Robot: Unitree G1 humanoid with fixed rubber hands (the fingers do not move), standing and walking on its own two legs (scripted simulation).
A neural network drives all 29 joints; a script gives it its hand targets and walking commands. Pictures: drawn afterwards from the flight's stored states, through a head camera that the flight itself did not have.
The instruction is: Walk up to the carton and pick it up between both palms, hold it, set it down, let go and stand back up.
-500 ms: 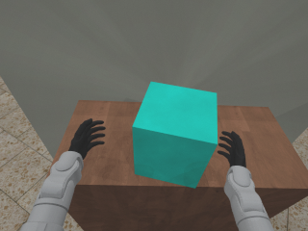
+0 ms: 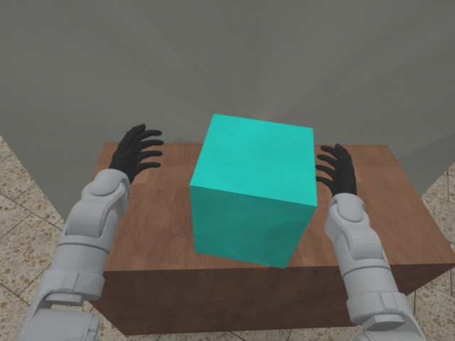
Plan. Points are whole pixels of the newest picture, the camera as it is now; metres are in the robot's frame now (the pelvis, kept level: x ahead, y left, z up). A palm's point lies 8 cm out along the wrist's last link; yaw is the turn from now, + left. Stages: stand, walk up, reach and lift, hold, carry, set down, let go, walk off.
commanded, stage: reach and lift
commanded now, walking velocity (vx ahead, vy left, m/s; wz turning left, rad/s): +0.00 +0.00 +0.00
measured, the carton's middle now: (250, 193) +0.41 -0.05 -0.01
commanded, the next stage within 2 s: none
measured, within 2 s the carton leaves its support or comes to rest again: neither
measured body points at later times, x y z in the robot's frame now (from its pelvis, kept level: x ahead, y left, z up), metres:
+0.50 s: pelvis +0.01 +0.00 +0.00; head +0.02 +0.03 +0.45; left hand +0.44 +0.17 +0.15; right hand +0.40 -0.20 +0.15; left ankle +0.02 +0.12 -0.73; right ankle +0.02 -0.13 -0.73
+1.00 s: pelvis +0.01 +0.00 +0.00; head +0.03 +0.03 +0.45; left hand +0.45 +0.18 +0.09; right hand +0.40 -0.21 +0.09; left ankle +0.02 +0.12 -0.73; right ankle +0.02 -0.13 -0.73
